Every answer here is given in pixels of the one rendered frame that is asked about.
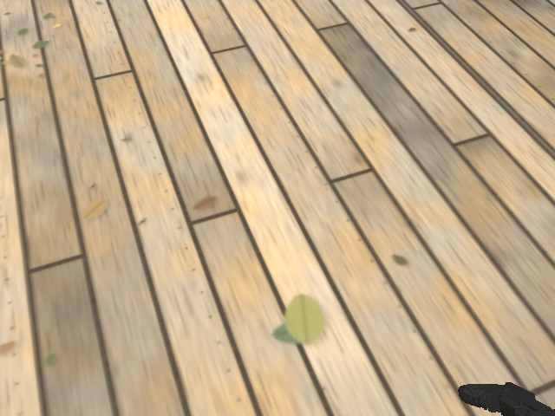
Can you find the right robot hand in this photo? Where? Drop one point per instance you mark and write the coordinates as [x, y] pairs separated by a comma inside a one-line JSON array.
[[508, 399]]

